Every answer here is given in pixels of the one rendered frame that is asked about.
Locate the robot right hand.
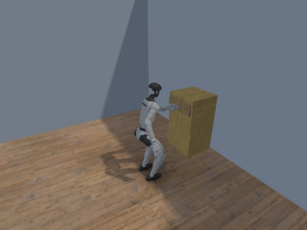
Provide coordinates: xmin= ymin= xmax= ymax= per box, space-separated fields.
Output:
xmin=152 ymin=143 xmax=161 ymax=158

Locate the left robot forearm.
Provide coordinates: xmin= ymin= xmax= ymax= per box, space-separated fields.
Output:
xmin=157 ymin=105 xmax=169 ymax=112

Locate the robot right upper arm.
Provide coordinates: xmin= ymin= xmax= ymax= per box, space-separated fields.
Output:
xmin=144 ymin=103 xmax=159 ymax=127

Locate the humanoid robot head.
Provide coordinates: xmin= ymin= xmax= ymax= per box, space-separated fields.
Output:
xmin=146 ymin=82 xmax=162 ymax=102

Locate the robot right thigh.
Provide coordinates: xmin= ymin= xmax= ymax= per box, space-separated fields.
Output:
xmin=141 ymin=136 xmax=165 ymax=158

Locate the right robot forearm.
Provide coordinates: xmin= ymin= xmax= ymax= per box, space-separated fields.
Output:
xmin=146 ymin=121 xmax=157 ymax=145

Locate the drawer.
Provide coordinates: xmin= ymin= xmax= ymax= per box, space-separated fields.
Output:
xmin=169 ymin=95 xmax=192 ymax=117

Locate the cabinet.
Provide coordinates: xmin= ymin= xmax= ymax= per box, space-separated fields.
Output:
xmin=168 ymin=86 xmax=218 ymax=158

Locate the robot left hand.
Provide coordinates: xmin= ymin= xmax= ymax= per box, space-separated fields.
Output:
xmin=168 ymin=103 xmax=176 ymax=111

